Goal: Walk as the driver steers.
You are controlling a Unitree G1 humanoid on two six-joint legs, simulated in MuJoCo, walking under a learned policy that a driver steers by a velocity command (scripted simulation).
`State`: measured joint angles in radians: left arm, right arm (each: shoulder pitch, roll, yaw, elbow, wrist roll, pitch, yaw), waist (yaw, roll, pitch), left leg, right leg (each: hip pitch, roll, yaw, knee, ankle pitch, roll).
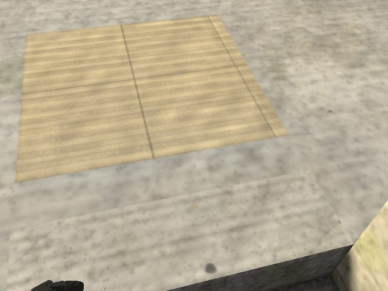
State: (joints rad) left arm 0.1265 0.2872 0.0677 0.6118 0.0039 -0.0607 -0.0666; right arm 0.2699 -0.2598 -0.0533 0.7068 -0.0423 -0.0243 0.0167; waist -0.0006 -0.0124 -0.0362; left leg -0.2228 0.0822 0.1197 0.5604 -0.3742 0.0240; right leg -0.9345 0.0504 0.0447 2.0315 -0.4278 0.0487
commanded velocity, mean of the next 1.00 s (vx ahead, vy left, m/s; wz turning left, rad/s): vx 0.00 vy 0.00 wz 0.42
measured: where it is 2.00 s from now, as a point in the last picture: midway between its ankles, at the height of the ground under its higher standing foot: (192, 170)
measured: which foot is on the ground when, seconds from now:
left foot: down 0.00-0.30, up 0.32-0.72, down 0.74-1.00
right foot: up 0.00-0.26, down 0.28-0.76, up 0.78-1.00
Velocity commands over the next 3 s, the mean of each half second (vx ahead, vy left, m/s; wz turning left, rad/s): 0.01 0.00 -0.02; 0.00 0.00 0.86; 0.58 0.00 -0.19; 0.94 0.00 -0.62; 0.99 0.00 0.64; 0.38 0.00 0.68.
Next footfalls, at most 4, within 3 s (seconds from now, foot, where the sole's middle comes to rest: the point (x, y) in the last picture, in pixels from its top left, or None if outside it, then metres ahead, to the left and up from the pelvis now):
0.28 right None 0.07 -0.17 -0.77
0.74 left None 0.19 0.16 -0.58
1.30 right None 0.28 -0.07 -0.58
1.66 left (136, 208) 0.60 0.18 -0.39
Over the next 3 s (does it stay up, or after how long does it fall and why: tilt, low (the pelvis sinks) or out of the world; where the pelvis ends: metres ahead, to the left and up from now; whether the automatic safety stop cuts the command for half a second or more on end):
stays up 1.51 0.08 0.37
